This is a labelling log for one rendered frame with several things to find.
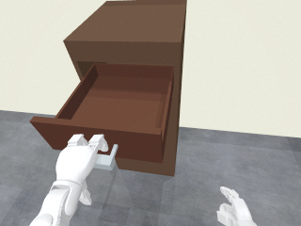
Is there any right robot hand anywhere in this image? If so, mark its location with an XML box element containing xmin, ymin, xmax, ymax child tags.
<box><xmin>216</xmin><ymin>186</ymin><xmax>253</xmax><ymax>226</ymax></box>

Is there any robot left forearm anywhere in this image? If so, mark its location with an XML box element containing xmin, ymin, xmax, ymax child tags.
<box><xmin>29</xmin><ymin>179</ymin><xmax>83</xmax><ymax>226</ymax></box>

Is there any drawer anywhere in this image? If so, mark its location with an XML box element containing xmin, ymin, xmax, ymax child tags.
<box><xmin>30</xmin><ymin>63</ymin><xmax>174</xmax><ymax>164</ymax></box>

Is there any cabinet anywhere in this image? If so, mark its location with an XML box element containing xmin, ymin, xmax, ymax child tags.
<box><xmin>63</xmin><ymin>0</ymin><xmax>187</xmax><ymax>177</ymax></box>

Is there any left robot hand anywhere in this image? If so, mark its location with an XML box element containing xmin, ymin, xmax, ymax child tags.
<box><xmin>55</xmin><ymin>134</ymin><xmax>109</xmax><ymax>205</ymax></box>

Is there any handle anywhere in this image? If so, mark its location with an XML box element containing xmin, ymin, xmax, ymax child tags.
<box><xmin>93</xmin><ymin>144</ymin><xmax>119</xmax><ymax>170</ymax></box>

